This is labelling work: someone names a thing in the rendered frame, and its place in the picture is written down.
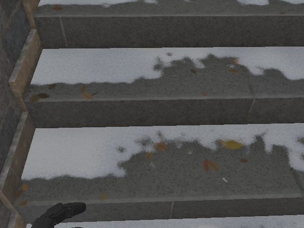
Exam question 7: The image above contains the robot left hand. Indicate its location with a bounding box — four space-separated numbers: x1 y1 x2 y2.
31 202 86 228

